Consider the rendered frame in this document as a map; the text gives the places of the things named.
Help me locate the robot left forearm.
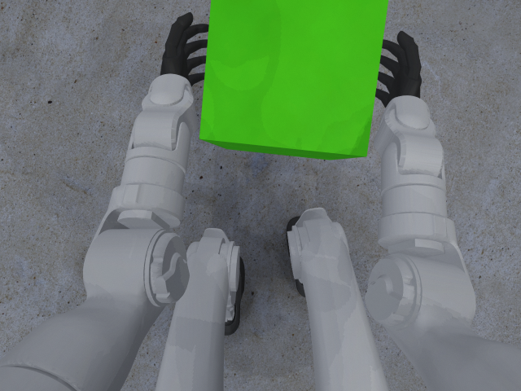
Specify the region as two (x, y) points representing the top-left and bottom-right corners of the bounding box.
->
(83, 74), (198, 285)

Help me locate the carton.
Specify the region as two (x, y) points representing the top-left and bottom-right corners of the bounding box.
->
(199, 0), (388, 160)

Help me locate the right robot upper arm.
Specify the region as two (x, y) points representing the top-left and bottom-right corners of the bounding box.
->
(365, 253), (521, 391)

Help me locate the robot right forearm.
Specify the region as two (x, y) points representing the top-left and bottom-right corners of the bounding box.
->
(374, 95), (476, 307)

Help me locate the left robot shin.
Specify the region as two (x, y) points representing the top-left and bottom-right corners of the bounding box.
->
(186, 228), (236, 320)

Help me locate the left robot hand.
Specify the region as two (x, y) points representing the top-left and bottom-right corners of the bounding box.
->
(160, 12), (209, 87)

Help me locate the left robot upper arm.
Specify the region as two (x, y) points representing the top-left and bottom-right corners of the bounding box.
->
(0, 229), (190, 391)

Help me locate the right robot hand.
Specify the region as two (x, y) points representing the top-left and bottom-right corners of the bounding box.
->
(375, 31), (422, 108)

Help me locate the right robot foot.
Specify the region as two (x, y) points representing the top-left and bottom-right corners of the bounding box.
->
(287, 216), (305, 297)

